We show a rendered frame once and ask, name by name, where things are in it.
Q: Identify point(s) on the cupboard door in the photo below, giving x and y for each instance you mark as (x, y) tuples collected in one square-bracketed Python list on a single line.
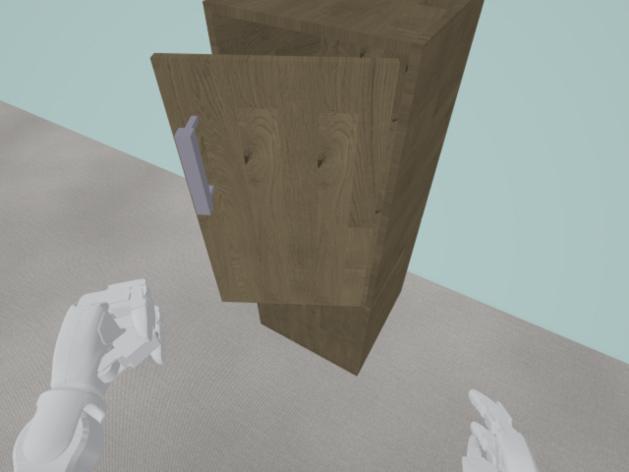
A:
[(294, 147)]

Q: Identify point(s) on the handle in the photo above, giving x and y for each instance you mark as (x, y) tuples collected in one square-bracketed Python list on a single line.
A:
[(188, 147)]

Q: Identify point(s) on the right robot hand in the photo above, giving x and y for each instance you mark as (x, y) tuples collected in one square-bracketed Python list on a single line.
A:
[(506, 450)]

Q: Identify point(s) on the left robot hand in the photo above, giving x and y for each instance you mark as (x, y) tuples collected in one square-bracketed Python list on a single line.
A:
[(81, 357)]

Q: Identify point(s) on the robot left forearm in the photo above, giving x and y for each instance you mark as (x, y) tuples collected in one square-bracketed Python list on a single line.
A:
[(65, 434)]

